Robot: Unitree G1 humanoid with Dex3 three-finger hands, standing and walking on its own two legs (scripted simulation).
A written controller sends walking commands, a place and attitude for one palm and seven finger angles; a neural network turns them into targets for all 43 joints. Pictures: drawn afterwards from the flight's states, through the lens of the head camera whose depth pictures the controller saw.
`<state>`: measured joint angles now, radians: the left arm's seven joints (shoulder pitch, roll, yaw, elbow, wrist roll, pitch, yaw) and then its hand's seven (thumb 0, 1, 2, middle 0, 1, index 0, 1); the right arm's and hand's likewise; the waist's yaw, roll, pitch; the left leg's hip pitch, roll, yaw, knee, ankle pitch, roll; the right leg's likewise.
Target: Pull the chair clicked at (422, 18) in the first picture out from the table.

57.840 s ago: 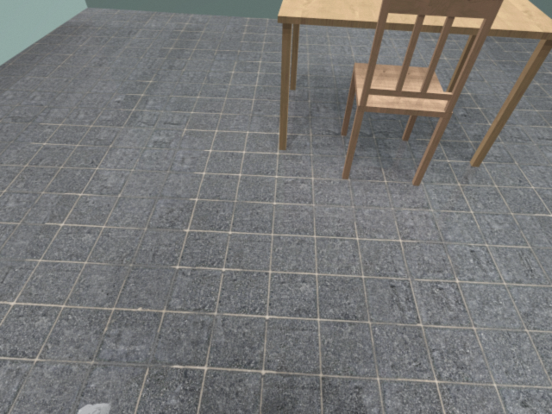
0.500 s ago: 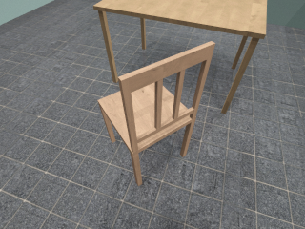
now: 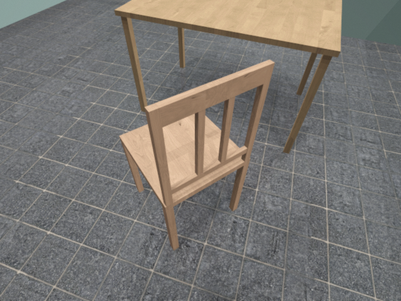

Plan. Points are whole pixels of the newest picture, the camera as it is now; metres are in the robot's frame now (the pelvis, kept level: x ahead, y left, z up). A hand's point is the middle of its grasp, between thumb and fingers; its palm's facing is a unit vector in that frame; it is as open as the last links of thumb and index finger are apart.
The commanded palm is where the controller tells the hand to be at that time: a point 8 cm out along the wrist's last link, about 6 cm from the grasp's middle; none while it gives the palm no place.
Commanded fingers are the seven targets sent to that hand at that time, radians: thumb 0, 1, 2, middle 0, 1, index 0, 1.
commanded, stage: look to check the result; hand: left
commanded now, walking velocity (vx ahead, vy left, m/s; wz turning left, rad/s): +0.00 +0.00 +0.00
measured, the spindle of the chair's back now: (199, 145) +0.57 +0.03 -0.09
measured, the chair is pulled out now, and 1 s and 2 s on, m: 0.59 0.59 0.59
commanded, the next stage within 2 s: stand and wait in 0.72 s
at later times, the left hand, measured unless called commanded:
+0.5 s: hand out of the picture +0.01 +0.17 -0.17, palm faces +0.05 -0.98 -0.18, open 7.4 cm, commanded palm none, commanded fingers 0.00 0.90 0.90 -0.20 -0.30 -0.20 -0.30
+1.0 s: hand out of the picture +0.01 +0.16 -0.17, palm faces +0.04 -0.98 -0.18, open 7.4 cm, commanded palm none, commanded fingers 0.00 0.90 0.90 -0.20 -0.30 -0.20 -0.30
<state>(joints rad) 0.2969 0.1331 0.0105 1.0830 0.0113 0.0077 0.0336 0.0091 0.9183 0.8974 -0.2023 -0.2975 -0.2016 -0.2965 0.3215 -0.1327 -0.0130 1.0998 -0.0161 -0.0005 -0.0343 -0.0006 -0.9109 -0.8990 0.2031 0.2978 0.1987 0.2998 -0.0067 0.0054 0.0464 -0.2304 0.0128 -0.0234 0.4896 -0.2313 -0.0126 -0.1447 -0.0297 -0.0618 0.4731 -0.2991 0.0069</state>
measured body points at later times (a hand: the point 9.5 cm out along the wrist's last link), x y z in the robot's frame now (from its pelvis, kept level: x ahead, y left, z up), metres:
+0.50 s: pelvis +0.01 +0.00 +0.00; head +0.02 +0.00 +0.45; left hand +0.00 +0.22 -0.16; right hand +0.01 -0.22 -0.16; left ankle +0.02 +0.13 -0.74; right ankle -0.03 -0.12 -0.74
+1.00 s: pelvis +0.01 +0.00 +0.00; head +0.03 +0.00 +0.45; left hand +0.01 +0.21 -0.16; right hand +0.00 -0.22 -0.16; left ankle +0.02 +0.13 -0.74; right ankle -0.03 -0.12 -0.74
